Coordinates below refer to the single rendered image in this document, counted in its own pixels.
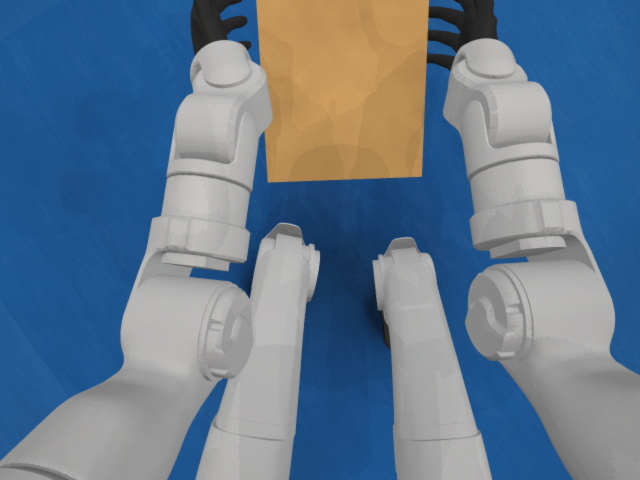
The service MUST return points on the robot right hand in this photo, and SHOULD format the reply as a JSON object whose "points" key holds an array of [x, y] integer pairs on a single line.
{"points": [[477, 21]]}

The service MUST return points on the carton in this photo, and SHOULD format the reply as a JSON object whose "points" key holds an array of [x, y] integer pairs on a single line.
{"points": [[347, 82]]}

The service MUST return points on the left robot shin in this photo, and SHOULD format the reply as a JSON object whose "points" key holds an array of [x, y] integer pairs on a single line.
{"points": [[268, 242]]}

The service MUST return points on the left robot thigh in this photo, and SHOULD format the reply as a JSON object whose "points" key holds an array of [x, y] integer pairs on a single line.
{"points": [[251, 437]]}

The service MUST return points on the robot left forearm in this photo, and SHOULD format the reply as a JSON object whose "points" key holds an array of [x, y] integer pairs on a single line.
{"points": [[211, 167]]}

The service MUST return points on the robot left hand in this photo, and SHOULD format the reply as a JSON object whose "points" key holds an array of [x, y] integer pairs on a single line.
{"points": [[207, 26]]}

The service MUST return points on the robot right forearm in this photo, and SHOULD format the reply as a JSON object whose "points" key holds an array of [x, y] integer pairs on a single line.
{"points": [[512, 161]]}

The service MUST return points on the left robot upper arm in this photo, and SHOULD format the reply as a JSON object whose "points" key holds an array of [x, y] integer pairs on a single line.
{"points": [[181, 336]]}

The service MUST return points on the right robot upper arm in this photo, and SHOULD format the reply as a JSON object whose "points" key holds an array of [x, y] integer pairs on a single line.
{"points": [[550, 325]]}

